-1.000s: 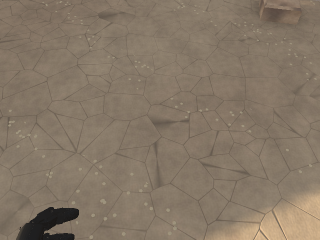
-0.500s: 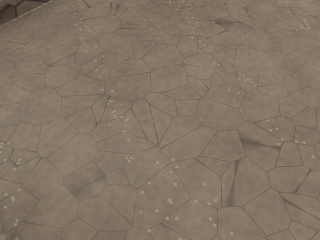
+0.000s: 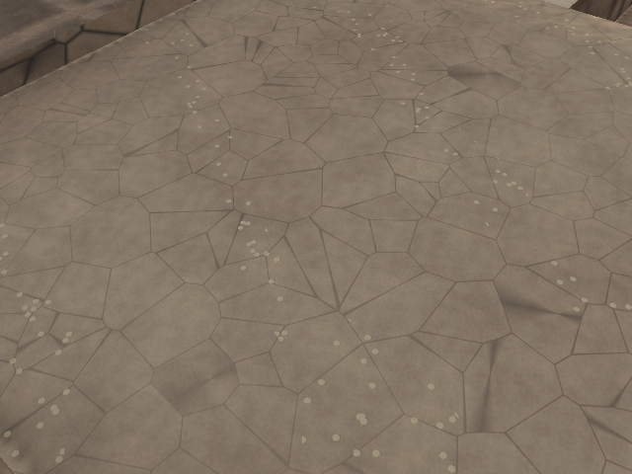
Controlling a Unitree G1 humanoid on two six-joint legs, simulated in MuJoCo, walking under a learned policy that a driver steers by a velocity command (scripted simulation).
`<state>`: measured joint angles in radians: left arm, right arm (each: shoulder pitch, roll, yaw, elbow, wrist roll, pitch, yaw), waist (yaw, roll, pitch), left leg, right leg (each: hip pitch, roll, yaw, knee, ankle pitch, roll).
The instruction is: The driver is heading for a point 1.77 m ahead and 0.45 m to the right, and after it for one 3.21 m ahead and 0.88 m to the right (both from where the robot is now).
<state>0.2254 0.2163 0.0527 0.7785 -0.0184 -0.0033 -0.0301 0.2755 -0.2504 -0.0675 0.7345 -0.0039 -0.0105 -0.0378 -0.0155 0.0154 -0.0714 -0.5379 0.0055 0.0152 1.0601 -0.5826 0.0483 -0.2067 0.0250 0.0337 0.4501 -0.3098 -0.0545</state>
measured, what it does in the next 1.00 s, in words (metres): walks ahead: left foot, then right foot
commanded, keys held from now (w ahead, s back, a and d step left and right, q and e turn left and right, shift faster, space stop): w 1.00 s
